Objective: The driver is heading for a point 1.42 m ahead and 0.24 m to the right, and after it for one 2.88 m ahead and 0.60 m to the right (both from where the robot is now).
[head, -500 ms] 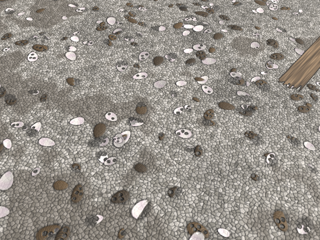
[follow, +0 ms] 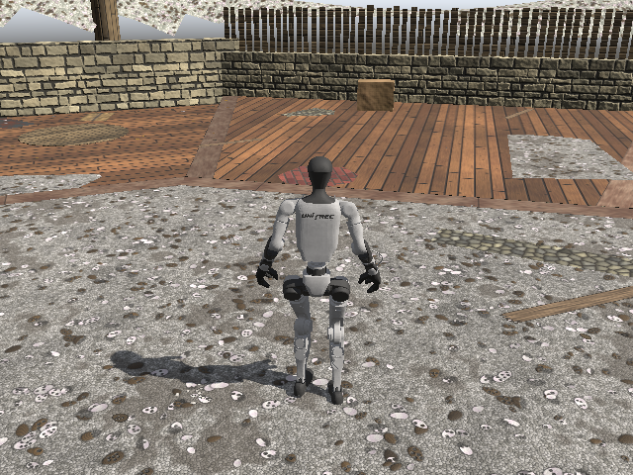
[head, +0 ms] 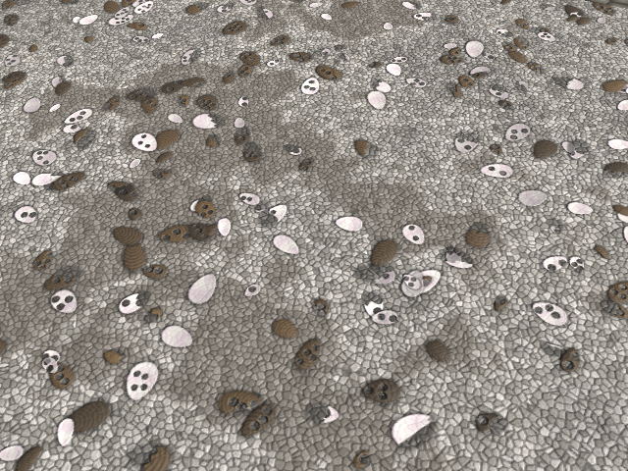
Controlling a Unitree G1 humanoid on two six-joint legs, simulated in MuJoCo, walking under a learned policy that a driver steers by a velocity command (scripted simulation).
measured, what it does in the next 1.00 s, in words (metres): walks ahead, turning right: left foot, then right foot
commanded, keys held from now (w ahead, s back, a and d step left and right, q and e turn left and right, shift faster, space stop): w+shift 0.38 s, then w+e+shift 0.62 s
